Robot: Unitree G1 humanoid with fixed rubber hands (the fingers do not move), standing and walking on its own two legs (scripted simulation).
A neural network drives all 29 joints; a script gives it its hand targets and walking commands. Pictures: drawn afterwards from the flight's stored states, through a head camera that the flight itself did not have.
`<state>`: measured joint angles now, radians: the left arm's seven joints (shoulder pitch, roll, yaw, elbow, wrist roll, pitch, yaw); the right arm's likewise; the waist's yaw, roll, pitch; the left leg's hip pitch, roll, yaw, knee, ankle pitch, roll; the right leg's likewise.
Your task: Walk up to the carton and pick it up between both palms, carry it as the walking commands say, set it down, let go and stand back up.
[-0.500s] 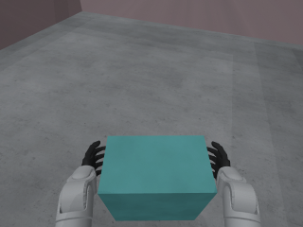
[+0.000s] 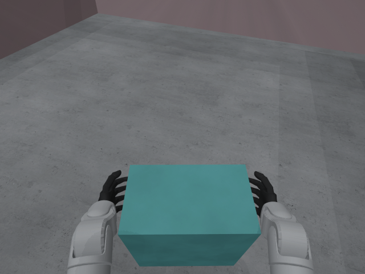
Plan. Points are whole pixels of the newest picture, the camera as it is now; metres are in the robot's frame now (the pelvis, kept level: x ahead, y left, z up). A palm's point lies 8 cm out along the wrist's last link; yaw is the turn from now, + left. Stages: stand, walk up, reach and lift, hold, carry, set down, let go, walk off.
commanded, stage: carry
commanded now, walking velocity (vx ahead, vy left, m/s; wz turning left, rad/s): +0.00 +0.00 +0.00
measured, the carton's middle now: (187, 220) +0.26 +0.00 -0.03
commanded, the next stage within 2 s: hold in 0.04 s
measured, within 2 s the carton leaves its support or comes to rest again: neither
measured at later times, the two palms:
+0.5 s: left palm (114, 189) +0.28 +0.16 +0.05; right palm (266, 184) +0.30 -0.18 +0.06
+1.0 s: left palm (111, 191) +0.28 +0.17 +0.04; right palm (261, 185) +0.31 -0.17 +0.05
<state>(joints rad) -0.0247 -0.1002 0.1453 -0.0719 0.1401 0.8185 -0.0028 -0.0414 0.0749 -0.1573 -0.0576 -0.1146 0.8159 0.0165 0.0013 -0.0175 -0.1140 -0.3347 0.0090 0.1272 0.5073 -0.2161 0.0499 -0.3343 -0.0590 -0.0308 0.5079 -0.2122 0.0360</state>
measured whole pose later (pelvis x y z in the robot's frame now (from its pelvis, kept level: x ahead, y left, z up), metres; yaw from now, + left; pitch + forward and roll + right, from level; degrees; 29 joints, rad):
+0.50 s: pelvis +0.01 -0.03 +0.01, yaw +4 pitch -6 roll +0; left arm -0.25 -0.10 0.25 0.22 0.24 0.74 -0.06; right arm -0.25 0.09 -0.25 0.21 -0.24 0.74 0.06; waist -0.01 -0.01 0.02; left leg -0.08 -0.01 0.00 0.33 -0.14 0.01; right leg -0.06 0.03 0.05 0.34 -0.17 -0.01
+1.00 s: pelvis +0.02 -0.03 +0.01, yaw +7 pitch -6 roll +0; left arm -0.21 -0.09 0.27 0.21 0.25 0.71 -0.09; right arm -0.21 0.14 -0.26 0.20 -0.24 0.70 0.04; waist -0.04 -0.02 0.03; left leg -0.07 -0.02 -0.06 0.33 -0.15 0.01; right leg -0.02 0.03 0.03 0.31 -0.17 -0.01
